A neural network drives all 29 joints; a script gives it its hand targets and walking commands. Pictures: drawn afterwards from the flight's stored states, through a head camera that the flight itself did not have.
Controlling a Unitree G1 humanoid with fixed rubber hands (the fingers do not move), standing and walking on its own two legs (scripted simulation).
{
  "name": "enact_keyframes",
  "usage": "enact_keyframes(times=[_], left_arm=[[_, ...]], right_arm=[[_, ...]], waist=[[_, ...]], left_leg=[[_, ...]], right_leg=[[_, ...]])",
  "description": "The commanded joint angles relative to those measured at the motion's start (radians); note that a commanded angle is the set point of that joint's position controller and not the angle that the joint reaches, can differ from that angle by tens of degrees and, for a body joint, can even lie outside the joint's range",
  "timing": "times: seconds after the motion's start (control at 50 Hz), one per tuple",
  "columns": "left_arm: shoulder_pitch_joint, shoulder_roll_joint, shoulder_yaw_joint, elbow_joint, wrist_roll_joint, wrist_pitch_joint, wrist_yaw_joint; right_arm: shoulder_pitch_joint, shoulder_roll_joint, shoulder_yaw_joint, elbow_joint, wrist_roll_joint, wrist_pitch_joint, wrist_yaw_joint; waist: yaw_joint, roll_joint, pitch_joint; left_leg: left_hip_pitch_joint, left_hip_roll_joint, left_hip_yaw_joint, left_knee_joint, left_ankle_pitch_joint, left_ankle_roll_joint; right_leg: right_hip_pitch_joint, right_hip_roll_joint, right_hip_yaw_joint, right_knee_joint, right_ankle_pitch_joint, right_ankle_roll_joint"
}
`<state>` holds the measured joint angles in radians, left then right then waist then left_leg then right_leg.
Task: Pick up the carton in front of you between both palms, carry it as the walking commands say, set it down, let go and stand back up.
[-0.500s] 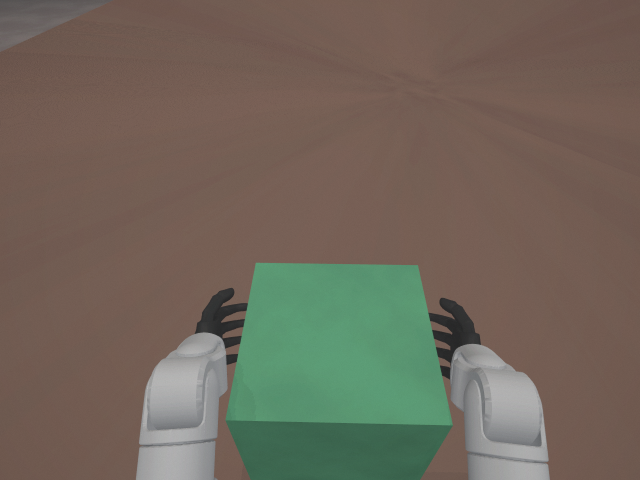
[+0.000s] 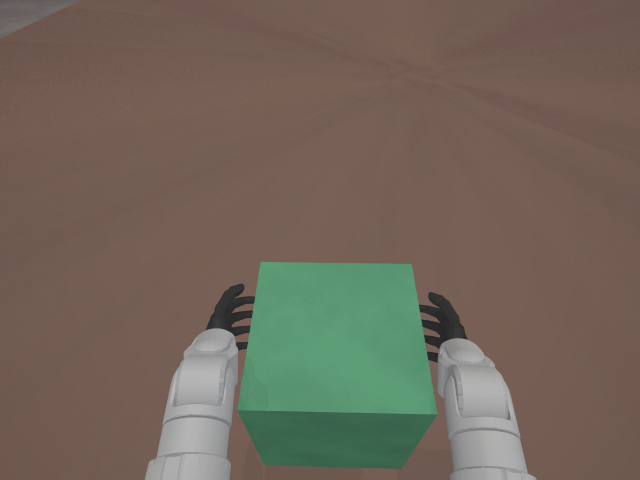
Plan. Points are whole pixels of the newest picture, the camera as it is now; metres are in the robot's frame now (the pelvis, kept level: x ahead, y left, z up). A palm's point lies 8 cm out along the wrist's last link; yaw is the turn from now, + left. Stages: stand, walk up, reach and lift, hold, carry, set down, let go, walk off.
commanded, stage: carry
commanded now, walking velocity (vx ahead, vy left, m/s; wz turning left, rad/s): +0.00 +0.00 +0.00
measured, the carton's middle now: (334, 369) +0.30 +0.00 -0.05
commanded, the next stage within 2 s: hold in 0.42 s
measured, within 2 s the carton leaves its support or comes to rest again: neither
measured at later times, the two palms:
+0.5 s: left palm (223, 342) +0.28 +0.14 +0.04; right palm (460, 356) +0.27 -0.15 +0.04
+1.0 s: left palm (218, 350) +0.26 +0.15 +0.05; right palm (470, 390) +0.22 -0.15 +0.05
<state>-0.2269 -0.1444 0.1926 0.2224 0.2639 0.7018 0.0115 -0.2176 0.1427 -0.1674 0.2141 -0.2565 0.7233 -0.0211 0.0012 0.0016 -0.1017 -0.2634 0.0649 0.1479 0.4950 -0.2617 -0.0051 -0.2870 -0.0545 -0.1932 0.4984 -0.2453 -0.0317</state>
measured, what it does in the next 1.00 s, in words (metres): shifts its weight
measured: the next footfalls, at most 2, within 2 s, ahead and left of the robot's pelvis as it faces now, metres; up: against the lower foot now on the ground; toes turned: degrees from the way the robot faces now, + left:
none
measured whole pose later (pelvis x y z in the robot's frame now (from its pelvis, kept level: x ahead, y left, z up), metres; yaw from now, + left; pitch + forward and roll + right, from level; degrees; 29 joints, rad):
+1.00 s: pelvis -0.04 +0.03 +0.00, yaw -7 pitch -10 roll +0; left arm -0.30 -0.16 0.26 0.31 0.31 0.70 -0.02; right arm -0.28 0.16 -0.22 0.26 -0.30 0.75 0.00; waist -0.01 0.02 0.06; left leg -0.04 -0.01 0.00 0.45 -0.23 0.02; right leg -0.09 0.00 -0.02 0.42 -0.15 0.00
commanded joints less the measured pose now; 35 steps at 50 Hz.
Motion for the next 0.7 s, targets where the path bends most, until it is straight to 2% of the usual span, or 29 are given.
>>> enact_keyframes(times=[0.0,0.12,0.4,0.42,0.44,0.46,0.48,0.5,0.54,0.56,0.62,0.68], left_arm=[[-0.438,-0.881,-0.513,-0.039,-0.229,-0.068,-0.221],[-0.387,-0.894,-0.575,-0.106,-0.270,-0.020,-0.220],[-0.387,-0.869,-0.573,-0.126,-0.271,-0.001,-0.215],[-0.284,-0.875,-0.546,-0.138,-0.266,0.005,-0.222],[-0.306,-0.847,-0.538,-0.181,-0.255,-0.008,-0.216],[-0.303,-0.841,-0.523,-0.183,-0.244,-0.014,-0.215],[-0.321,-0.841,-0.525,-0.174,-0.242,-0.018,-0.217],[-0.347,-0.827,-0.527,-0.179,-0.247,-0.022,-0.223],[-0.348,-0.835,-0.524,-0.150,-0.247,-0.029,-0.225],[-0.360,-0.834,-0.516,-0.144,-0.248,-0.031,-0.228],[-0.351,-0.854,-0.488,-0.093,-0.229,-0.033,-0.223],[-0.361,-0.864,-0.459,-0.051,-0.207,-0.032,-0.220]], right_arm=[[-0.476,0.890,0.507,-0.074,0.230,-0.090,0.211],[-0.428,0.904,0.576,-0.145,0.275,-0.041,0.211],[-0.429,0.881,0.573,-0.162,0.276,-0.022,0.208],[-0.322,0.911,0.556,-0.161,0.273,-0.016,0.212],[-0.333,0.882,0.547,-0.192,0.264,-0.031,0.199],[-0.325,0.854,0.531,-0.192,0.239,-0.033,0.194],[-0.312,0.843,0.515,-0.173,0.224,-0.037,0.185],[-0.307,0.842,0.497,-0.156,0.212,-0.042,0.177],[-0.340,0.844,0.503,-0.165,0.217,-0.044,0.177],[-0.365,0.857,0.516,-0.171,0.227,-0.043,0.178],[-0.430,0.879,0.556,-0.183,0.258,-0.034,0.196],[-0.454,0.882,0.550,-0.154,0.259,-0.027,0.210]], waist=[[-0.001,-0.002,-0.233],[-0.002,-0.004,-0.252],[-0.002,-0.002,-0.236],[0.008,-0.001,-0.130],[-0.008,-0.031,-0.191],[-0.002,-0.005,-0.171],[-0.017,0.006,-0.158],[-0.032,-0.012,-0.157],[-0.028,0.004,-0.139],[-0.023,-0.029,-0.145],[0.017,-0.024,-0.123],[0.031,-0.019,-0.086]], left_leg=[[0.063,0.095,-0.096,-0.066,0.145,0.016],[0.069,0.097,-0.093,-0.052,0.185,0.013],[0.053,0.098,-0.091,-0.052,0.177,0.008],[0.144,-0.168,-0.225,-0.101,0.380,0.037],[0.146,-0.149,-0.249,-0.102,0.432,0.043],[0.087,-0.161,-0.245,-0.117,0.406,0.040],[0.052,-0.157,-0.252,-0.131,0.405,0.033],[0.043,-0.152,-0.255,-0.134,0.343,0.028],[0.031,-0.160,-0.258,-0.143,0.303,0.025],[0.026,-0.157,-0.260,-0.147,0.242,0.030],[0.037,-0.156,-0.256,-0.167,0.178,0.048],[0.050,-0.144,-0.257,-0.177,0.124,0.055]], right_leg=[[0.100,-0.118,0.124,-0.076,0.177,0.001],[0.111,-0.121,0.123,-0.059,0.228,0.003],[0.105,-0.119,0.127,-0.062,0.236,0.002],[0.317,0.111,0.291,-0.103,0.530,-0.004],[0.404,0.101,0.311,-0.099,0.599,0.000],[0.465,0.092,0.317,-0.092,0.643,0.003],[0.516,0.098,0.312,-0.088,0.654,0.005],[0.547,0.102,0.304,-0.109,0.542,0.008],[0.547,0.100,0.298,-0.114,0.502,0.015],[0.555,0.100,0.293,-0.127,0.420,0.021],[0.511,0.097,0.290,-0.129,0.349,0.034],[0.463,0.098,0.287,-0.135,0.255,0.032]])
